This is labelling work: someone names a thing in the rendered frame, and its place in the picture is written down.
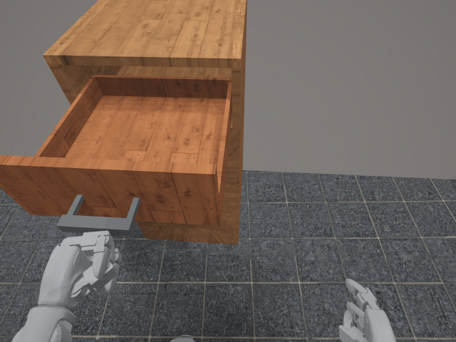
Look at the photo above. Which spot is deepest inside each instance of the left robot forearm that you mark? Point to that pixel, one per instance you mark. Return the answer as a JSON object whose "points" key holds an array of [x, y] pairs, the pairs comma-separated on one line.
{"points": [[47, 323]]}

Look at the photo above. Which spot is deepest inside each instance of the drawer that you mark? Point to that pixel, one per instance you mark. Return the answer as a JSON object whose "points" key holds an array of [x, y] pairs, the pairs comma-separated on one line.
{"points": [[162, 139]]}

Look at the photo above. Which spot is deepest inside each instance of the cabinet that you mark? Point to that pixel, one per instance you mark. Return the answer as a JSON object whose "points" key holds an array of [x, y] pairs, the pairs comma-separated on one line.
{"points": [[173, 38]]}

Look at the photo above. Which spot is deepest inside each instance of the robot right hand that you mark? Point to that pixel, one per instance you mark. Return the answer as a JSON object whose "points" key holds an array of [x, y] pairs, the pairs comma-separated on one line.
{"points": [[372, 325]]}

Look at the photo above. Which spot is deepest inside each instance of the robot left hand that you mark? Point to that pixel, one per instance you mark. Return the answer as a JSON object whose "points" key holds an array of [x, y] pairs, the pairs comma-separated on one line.
{"points": [[92, 256]]}

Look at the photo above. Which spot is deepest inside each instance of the handle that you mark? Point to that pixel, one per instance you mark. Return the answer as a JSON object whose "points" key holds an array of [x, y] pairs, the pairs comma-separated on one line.
{"points": [[71, 222]]}

